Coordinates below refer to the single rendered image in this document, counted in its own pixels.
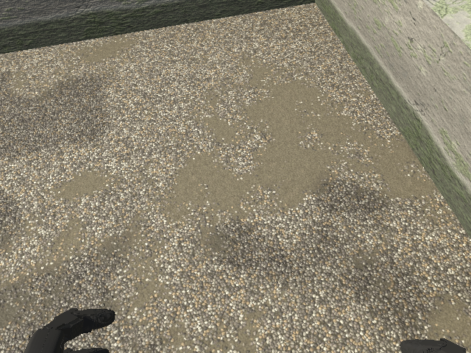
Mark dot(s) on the robot left hand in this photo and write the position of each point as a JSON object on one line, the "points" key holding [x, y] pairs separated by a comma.
{"points": [[67, 326]]}

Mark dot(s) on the robot right hand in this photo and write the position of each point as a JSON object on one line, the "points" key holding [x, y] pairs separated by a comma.
{"points": [[430, 346]]}

